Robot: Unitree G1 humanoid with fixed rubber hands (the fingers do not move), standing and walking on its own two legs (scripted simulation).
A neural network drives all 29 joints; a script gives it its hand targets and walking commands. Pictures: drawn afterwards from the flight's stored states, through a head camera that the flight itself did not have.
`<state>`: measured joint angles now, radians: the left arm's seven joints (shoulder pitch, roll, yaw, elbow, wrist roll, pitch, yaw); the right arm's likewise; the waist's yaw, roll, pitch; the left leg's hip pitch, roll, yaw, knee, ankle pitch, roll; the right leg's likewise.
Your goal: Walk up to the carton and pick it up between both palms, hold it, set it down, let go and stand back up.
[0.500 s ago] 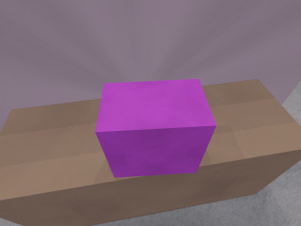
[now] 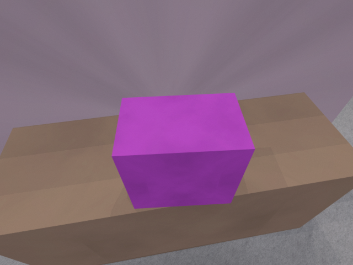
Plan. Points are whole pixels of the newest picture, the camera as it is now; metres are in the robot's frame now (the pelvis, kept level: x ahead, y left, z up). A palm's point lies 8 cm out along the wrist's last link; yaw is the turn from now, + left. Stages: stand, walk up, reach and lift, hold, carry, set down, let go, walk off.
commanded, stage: stand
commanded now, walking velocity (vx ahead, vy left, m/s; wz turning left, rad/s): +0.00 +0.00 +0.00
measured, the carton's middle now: (180, 154) +0.40 +0.01 -0.03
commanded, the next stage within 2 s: none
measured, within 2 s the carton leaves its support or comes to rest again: neither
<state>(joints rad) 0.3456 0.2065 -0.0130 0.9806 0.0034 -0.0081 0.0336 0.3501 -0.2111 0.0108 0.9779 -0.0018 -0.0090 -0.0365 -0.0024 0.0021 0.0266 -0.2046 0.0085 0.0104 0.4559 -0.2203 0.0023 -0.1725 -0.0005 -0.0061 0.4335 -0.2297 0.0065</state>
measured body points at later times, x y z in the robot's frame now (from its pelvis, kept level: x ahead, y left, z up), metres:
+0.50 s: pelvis +0.01 +0.00 +0.00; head +0.01 +0.00 +0.45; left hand +0.01 +0.24 -0.15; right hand +0.01 -0.24 -0.15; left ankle +0.02 +0.12 -0.74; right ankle +0.00 -0.12 -0.74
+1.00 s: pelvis +0.01 +0.00 +0.00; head +0.02 +0.00 +0.45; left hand +0.01 +0.23 -0.15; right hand +0.01 -0.24 -0.15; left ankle +0.02 +0.12 -0.74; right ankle +0.00 -0.12 -0.74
